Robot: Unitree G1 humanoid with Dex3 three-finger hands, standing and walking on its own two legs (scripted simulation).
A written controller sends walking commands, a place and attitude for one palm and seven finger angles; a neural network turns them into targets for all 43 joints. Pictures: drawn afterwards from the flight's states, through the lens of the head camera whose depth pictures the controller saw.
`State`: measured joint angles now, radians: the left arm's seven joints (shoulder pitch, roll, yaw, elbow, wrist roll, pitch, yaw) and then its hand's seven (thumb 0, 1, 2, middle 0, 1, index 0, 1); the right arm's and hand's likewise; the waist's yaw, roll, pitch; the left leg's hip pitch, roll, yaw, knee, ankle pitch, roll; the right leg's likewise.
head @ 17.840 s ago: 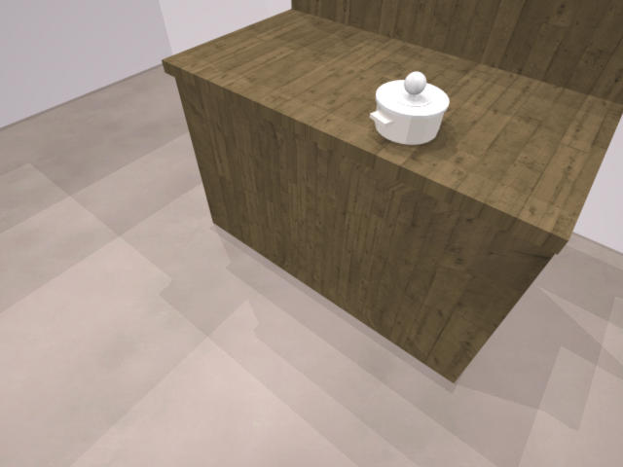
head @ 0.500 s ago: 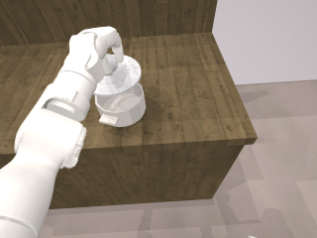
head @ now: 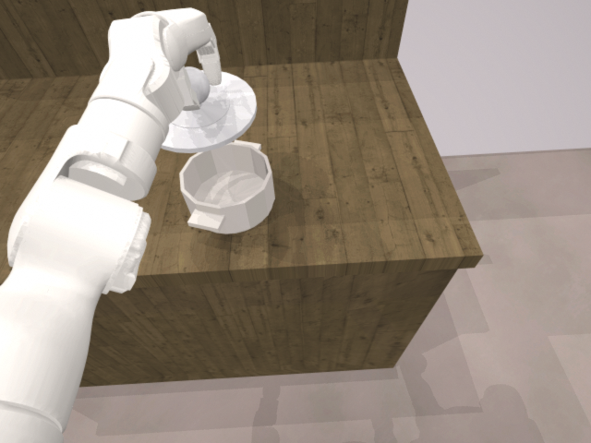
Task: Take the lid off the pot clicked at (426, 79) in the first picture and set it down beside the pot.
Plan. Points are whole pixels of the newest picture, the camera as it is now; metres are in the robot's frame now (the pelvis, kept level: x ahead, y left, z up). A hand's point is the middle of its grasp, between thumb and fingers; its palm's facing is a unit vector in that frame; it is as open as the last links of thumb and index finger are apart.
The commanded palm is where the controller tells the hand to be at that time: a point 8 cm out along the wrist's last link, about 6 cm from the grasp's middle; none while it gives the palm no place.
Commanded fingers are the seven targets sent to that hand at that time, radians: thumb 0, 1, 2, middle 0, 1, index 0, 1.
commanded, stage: lift the lid straight up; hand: left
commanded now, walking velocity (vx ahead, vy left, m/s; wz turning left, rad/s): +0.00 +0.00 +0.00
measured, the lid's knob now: (191, 86) +0.53 +0.10 +0.21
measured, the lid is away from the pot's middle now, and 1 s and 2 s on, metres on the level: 0.02 0.07 0.19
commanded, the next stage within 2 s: move the lid sideways beside the pot in 0.38 s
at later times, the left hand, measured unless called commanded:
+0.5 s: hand (184, 69) +0.50 +0.10 +0.25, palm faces -0.28 -0.08 -0.96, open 7.7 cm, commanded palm +0.50 +0.10 +0.32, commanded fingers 0.00 0.69 0.95 -0.79 -1.07 -0.80 -1.07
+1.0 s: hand (138, 77) +0.50 +0.15 +0.25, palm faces -0.27 -0.07 -0.96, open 7.7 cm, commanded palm +0.50 +0.16 +0.32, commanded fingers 0.00 0.69 0.95 -0.79 -1.07 -0.80 -1.07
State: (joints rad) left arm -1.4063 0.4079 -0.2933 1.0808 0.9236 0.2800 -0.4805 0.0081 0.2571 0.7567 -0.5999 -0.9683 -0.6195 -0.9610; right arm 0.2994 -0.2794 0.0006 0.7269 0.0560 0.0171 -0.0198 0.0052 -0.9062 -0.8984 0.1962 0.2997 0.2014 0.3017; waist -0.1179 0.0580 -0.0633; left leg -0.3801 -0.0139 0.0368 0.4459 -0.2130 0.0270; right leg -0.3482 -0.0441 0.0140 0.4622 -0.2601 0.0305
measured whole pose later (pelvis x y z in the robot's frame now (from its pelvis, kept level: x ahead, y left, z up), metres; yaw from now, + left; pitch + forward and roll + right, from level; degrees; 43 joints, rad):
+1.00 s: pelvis +0.00 +0.00 +0.00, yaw +0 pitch +8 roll +0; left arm -1.42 0.51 -0.27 1.07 0.95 0.25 -0.53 0.01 0.26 0.76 -0.60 -0.97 -0.62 -0.96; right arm 0.28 -0.28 0.01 0.71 0.07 0.06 -0.03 0.01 -0.91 -0.90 0.20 0.30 0.20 0.30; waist -0.11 0.04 -0.06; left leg -0.39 -0.01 0.03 0.46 -0.21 0.03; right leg -0.34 -0.04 0.01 0.45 -0.25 0.03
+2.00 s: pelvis +0.00 +0.01 +0.00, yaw +0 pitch +9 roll -1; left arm -1.36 0.77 -0.20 1.06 0.98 0.10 -0.59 0.01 0.26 0.76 -0.60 -0.97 -0.62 -0.96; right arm 0.29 -0.29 0.01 0.71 0.09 0.10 -0.04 0.00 -0.91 -0.90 0.20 0.30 0.20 0.30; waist -0.12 0.03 -0.03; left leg -0.42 0.00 0.02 0.51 -0.24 0.04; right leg -0.34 -0.03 0.00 0.43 -0.24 0.04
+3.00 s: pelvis +0.00 +0.02 -0.01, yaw +0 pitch +11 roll -2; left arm -1.36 0.87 -0.15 1.14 0.99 0.04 -0.59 0.01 0.26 0.75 -0.60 -0.97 -0.62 -0.96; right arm 0.31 -0.30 0.03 0.72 0.11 0.11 -0.05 0.00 -0.90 -0.90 0.20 0.30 0.20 0.30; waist -0.14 0.03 -0.02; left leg -0.48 0.01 0.02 0.57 -0.27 0.04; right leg -0.38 -0.02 0.00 0.45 -0.25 0.04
